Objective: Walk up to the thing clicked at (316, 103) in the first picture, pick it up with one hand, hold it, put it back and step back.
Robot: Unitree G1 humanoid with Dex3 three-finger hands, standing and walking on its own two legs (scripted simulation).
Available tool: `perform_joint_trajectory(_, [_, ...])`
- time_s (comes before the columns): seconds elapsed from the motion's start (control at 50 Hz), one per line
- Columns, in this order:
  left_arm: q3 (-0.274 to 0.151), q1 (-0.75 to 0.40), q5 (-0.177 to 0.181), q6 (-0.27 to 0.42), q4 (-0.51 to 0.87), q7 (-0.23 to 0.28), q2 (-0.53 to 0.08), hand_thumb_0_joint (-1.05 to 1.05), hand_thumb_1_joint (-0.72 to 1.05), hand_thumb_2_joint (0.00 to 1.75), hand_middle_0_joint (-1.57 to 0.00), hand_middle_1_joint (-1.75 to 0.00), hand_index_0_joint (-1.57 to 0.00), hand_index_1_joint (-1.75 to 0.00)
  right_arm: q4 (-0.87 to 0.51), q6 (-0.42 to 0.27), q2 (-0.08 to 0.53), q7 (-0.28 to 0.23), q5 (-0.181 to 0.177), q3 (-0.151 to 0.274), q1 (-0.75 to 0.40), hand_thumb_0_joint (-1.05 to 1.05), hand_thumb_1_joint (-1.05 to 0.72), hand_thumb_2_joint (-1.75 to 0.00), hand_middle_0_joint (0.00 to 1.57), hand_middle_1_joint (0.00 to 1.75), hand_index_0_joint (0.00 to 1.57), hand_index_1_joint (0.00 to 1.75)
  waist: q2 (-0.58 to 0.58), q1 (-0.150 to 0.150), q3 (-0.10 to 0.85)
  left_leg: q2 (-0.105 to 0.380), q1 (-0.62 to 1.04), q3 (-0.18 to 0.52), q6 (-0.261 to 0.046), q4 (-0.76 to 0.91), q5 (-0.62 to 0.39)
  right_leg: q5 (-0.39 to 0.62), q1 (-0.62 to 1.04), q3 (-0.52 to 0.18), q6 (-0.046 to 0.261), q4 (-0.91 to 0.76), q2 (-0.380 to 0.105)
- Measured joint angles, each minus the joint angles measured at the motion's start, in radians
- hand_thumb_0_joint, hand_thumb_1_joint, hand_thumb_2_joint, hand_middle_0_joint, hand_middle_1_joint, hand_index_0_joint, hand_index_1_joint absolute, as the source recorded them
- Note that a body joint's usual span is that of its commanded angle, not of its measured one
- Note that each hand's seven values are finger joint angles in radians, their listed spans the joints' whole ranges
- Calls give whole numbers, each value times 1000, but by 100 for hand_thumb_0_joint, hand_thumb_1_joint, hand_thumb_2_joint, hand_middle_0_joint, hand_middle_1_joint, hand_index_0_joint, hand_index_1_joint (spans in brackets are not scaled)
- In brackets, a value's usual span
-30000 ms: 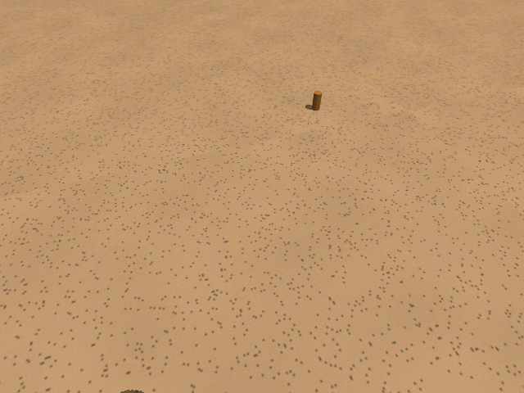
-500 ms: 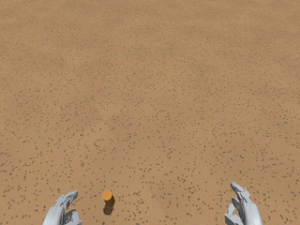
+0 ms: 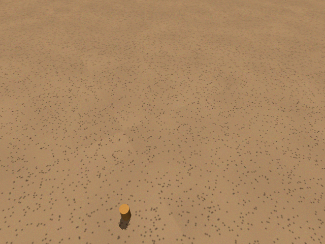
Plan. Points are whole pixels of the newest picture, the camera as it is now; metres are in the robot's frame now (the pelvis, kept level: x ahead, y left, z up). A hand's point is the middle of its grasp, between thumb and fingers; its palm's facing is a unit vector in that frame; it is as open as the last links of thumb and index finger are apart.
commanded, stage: stand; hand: left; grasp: from above
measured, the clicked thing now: (125, 212) +0.41 +0.21 -0.70
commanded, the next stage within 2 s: none
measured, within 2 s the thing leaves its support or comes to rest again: neither
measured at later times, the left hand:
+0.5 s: hand out of the picture +0.01 +0.23 -0.15, palm faces +0.04 -0.94 -0.34, open 7.3 cm
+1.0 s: hand out of the picture +0.05 +0.21 -0.14, palm faces +0.02 -0.95 -0.31, open 7.3 cm
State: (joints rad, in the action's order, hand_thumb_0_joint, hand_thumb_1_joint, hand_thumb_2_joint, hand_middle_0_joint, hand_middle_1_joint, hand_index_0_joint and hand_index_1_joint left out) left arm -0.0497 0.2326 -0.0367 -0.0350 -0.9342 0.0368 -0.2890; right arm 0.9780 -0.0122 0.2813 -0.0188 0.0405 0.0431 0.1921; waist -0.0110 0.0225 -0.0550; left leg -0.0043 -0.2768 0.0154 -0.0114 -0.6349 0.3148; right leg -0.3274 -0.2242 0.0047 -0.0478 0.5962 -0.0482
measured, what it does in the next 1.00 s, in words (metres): stands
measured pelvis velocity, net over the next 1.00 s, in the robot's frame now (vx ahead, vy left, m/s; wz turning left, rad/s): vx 0.00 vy -0.03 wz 0.00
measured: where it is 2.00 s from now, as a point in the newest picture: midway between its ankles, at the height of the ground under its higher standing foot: outside the picture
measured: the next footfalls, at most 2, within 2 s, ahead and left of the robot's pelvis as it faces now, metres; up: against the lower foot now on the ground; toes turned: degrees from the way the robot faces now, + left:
none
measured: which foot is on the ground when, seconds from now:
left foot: down 0.00-1.00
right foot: down 0.00-1.00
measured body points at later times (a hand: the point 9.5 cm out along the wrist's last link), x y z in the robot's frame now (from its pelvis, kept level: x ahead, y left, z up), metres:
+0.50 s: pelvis -0.02 -0.01 +0.02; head -0.03 -0.01 +0.47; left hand +0.01 +0.28 -0.12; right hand +0.05 -0.29 -0.12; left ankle +0.02 +0.11 -0.73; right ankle +0.00 -0.15 -0.73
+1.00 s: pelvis +0.00 -0.03 +0.02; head +0.00 -0.03 +0.47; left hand +0.05 +0.26 -0.12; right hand +0.05 -0.31 -0.13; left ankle +0.02 +0.11 -0.73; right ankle +0.00 -0.15 -0.73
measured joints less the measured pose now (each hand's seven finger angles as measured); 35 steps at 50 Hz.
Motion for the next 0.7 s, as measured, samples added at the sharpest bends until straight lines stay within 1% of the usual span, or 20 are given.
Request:
perform_joint_trajectory(0.16, [9,-13,3,14,-120,-4,11,1,91,90,-20,-30,-21,-30,70,11,-15,-3,-13,-6,-15,1,-90,-90,21,30,21,30,9,0,-13,-7,95,-2,-3,133,-74,76,96,1,-5,-135,-7])
perform_joint_trajectory(0.32, [9,-30,0,24,-177,-9,2,1,91,90,-20,-30,-21,-30,105,16,-8,2,-16,-5,-22,1,-90,-90,21,30,21,30,14,-3,-9,-11,136,0,2,212,-125,111,125,4,-2,-186,-12])
perform_joint_trajectory(0.5, [10,-39,2,29,-202,-13,-10,0,91,90,-20,-30,-21,-30,125,19,14,7,-19,-6,-24,1,-90,-90,21,30,21,30,26,-10,-8,2,142,8,16,241,-148,128,129,12,11,-207,2])
perform_joint_trajectory(0.7, [12,-46,9,33,-214,-19,-11,0,91,90,-20,-30,-21,-30,137,20,31,11,-21,-13,-19,1,-90,-90,21,30,21,30,31,-17,-16,22,136,16,30,241,-147,132,126,19,26,-217,22])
